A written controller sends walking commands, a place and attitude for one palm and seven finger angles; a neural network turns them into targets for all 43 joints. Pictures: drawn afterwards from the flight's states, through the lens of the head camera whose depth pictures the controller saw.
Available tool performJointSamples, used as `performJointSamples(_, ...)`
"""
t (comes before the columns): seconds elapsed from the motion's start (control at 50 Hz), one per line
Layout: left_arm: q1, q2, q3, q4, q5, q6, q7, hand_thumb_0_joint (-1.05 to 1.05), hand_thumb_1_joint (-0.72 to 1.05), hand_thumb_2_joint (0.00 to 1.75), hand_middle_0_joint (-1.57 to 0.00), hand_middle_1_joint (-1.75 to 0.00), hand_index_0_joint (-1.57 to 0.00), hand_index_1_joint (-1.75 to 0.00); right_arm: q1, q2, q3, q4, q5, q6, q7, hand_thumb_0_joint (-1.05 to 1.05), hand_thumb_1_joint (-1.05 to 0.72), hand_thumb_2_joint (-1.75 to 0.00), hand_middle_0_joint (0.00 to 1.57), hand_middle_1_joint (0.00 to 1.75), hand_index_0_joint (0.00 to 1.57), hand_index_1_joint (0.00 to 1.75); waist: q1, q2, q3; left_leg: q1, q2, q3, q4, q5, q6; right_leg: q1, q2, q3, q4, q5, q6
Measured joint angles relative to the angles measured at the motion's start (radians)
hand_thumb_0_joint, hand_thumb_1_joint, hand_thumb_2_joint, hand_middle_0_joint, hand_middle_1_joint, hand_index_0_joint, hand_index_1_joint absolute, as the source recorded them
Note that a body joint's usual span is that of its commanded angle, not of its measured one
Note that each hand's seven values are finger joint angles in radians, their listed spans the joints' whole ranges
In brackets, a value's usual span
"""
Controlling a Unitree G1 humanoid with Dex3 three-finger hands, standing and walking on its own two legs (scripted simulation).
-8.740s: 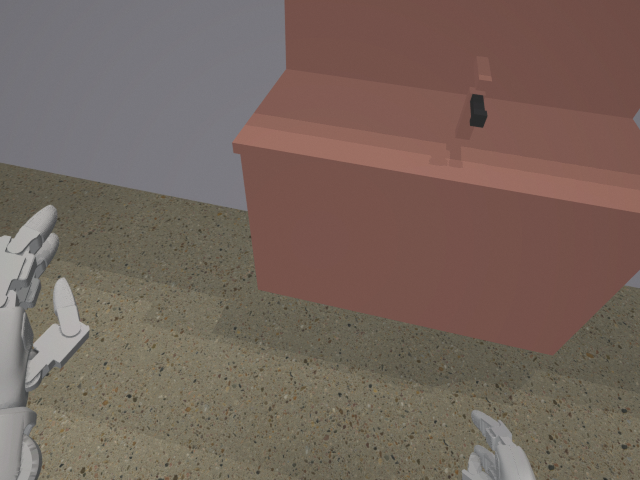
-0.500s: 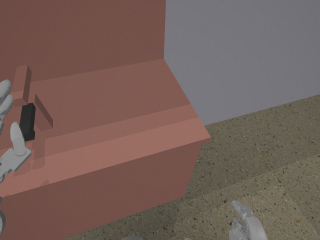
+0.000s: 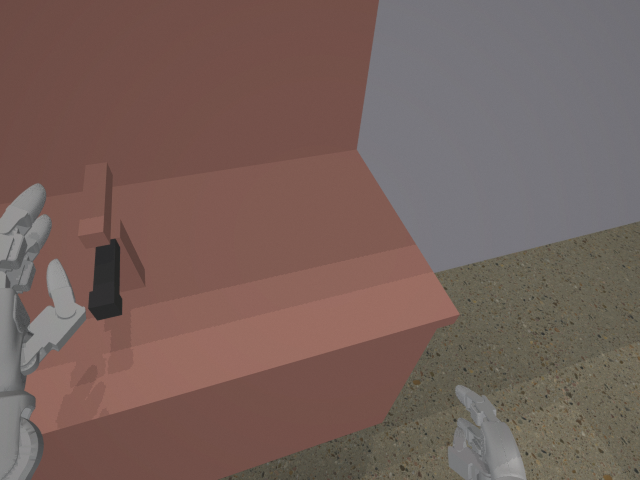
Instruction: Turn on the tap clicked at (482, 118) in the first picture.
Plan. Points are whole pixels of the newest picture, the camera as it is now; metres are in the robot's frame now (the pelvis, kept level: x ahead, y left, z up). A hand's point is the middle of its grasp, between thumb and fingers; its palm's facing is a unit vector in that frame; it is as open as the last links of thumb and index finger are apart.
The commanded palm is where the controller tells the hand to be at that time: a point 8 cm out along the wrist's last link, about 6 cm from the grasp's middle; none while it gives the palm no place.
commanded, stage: come to a stop and stand still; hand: left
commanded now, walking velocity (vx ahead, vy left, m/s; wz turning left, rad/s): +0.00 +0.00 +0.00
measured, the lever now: (105, 303) +0.29 +0.29 +0.05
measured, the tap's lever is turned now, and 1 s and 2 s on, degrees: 0 0 0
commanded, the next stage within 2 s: look again from close up in 0.30 s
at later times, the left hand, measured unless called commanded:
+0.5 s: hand (26, 268) +0.24 +0.30 +0.18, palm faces +0.49 -0.78 -0.38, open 7.4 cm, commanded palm +0.16 +0.29 +0.17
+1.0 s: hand (79, 296) +0.23 +0.25 +0.17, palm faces +0.38 -0.85 -0.36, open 7.4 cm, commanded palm +0.16 +0.28 +0.17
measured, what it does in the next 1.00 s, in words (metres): stands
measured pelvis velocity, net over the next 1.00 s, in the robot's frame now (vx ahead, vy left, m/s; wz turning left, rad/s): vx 0.00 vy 0.00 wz -0.02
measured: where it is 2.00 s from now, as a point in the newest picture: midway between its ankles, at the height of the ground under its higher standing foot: outside the picture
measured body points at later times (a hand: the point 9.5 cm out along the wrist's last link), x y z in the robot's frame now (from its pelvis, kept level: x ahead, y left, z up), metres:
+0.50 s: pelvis +0.00 +0.01 +0.00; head +0.02 +0.03 +0.45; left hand +0.21 +0.34 +0.20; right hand +0.19 -0.21 -0.07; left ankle +0.04 +0.10 -0.74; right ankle +0.03 -0.13 -0.74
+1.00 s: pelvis +0.00 +0.00 -0.01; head +0.04 +0.03 +0.44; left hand +0.20 +0.29 +0.19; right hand +0.19 -0.20 -0.07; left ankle +0.04 +0.10 -0.74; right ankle +0.03 -0.13 -0.74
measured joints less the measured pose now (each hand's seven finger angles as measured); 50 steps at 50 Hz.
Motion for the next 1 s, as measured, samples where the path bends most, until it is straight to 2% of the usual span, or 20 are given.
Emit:
performJointSamples(0.18,0.03,0.024,0.011,-0.02,-0.014,-0.009,-0.015,0.02,0.89,0.9,-0.21,-0.3,-0.21,-0.3,-0.009,-0.007,-0.011,0.001,0.003,0.024,0.003,0.01,-0.9,-0.89,0.2,0.3,0.21,0.3,-0.003,0.001,-0.001,0.013,-0.01,0.009,-0.004,-0.014,0.013,0.018,-0.009,0.008,-0.019,-0.003,0.015)
performJointSamples(0.4,0.03,0.004,0.001,-0.004,-0.016,-0.006,-0.01,0.02,0.89,0.9,-0.21,-0.3,-0.21,-0.3,-0.008,-0.026,-0.03,-0.003,0.009,0.037,-0.002,0.01,-0.91,-0.89,0.2,0.3,0.21,0.3,-0.001,0.002,-0.013,0.019,-0.011,0.006,0.0,-0.021,0.015,0.029,-0.01,0.006,-0.022,-0.006,0.017)
performJointSamples(0.42,-0.023,0.04,0.014,0.013,0.027,-0.008,-0.032,0.02,0.89,0.9,-0.21,-0.3,-0.21,-0.3,0.008,-0.027,-0.038,-0.015,0.001,0.024,-0.005,0.01,-0.91,-0.89,0.2,0.3,0.21,0.3,0.015,0.002,-0.009,0.001,-0.007,0.0,0.018,-0.023,0.015,0.018,-0.006,0.0,-0.015,-0.008,0.017)
performJointSamples(0.44,-0.104,0.09,0.037,0.067,0.047,-0.044,-0.051,0.02,0.89,0.9,-0.21,-0.3,-0.21,-0.3,0.017,-0.026,-0.039,-0.011,0.001,0.008,-0.006,0.01,-0.91,-0.89,0.2,0.3,0.21,0.3,0.031,-0.006,-0.006,-0.02,-0.006,-0.007,0.033,-0.024,0.014,-0.001,-0.006,-0.007,0.002,-0.011,0.014)
performJointSamples(0.48,-0.217,0.136,0.086,0.181,0.03,-0.098,-0.057,0.02,0.88,0.9,-0.21,-0.3,-0.21,-0.3,0.01,-0.025,-0.033,0.005,0.004,-0.005,0.012,0.01,-0.91,-0.89,0.2,0.3,0.2,0.3,0.049,-0.017,0.004,-0.035,-0.003,-0.002,0.04,-0.021,0.01,-0.025,-0.004,-0.001,0.02,-0.012,0.007)
performJointSamples(0.54,-0.204,0.095,0.107,0.191,-0.002,-0.102,-0.037,0.02,0.89,0.9,-0.2,-0.3,-0.21,-0.3,0.003,-0.033,-0.035,-0.004,0.007,-0.024,0.047,0.01,-0.91,-0.89,0.2,0.3,0.21,0.3,0.025,-0.007,0.017,-0.033,-0.005,0.015,0.043,-0.02,0.014,-0.035,-0.008,0.016,0.038,-0.012,0.011)
performJointSamples(0.6,-0.08,0.043,0.047,0.106,-0.005,-0.124,-0.042,0.02,0.9,0.9,-0.2,-0.3,-0.2,-0.3,0.016,-0.036,-0.038,-0.012,0.01,-0.039,0.06,0.01,-0.91,-0.89,0.2,0.3,0.21,0.3,-0.003,-0.001,0.016,-0.031,-0.014,0.027,0.044,-0.023,0.022,-0.043,-0.017,0.027,0.055,-0.02,0.019)
performJointSamples(0.66,0.017,0.037,-0.007,0.061,0.003,-0.153,-0.065,0.02,0.89,0.9,-0.2,-0.3,-0.2,-0.3,0.04,-0.028,-0.037,-0.008,0.01,-0.042,0.048,0.01,-0.91,-0.89,0.2,0.3,0.21,0.3,-0.013,-0.007,0.012,-0.032,-0.019,0.026,0.047,-0.026,0.026,-0.045,-0.023,0.026,0.062,-0.027,0.023)
performJointSamples(0.76,0.004,0.075,0.026,0.091,0.006,-0.172,-0.069,0.02,0.88,0.9,-0.21,-0.3,-0.21,-0.3,0.069,-0.015,-0.028,0.018,0.01,-0.047,0.026,0.01,-0.91,-0.89,0.2,0.3,0.21,0.3,0.004,-0.025,0.02,-0.038,-0.02,0.009,0.052,-0.026,0.025,-0.041,-0.023,0.01,0.059,-0.029,0.02)
performJointSamples(0.88,-0.073,0.044,0.062,0.088,0.003,-0.175,-0.043,0.02,0.89,0.9,-0.21,-0.3,-0.21,-0.3,0.056,-0.01,-0.02,0.034,0.008,-0.073,0.034,0.01,-0.9,-0.89,0.2,0.3,0.21,0.3,0.028,-0.037,0.033,-0.032,-0.021,0.012,0.038,-0.021,0.021,-0.043,-0.023,0.013,0.06,-0.029,0.016)
performJointSamples(1.0,-0.073,0.043,0.053,0.038,0.007,-0.184,-0.057,0.02,0.89,0.9,-0.2,-0.3,-0.21,-0.3,0.002,0.01,-0.021,-0.003,-0.001,-0.076,0.055,0.01,-0.9,-0.89,0.2,0.3,0.21,0.3,0.023,-0.039,0.049,-0.061,-0.005,0.019,0.057,-0.027,0.007,-0.083,-0.009,0.022,0.09,-0.038,0.008)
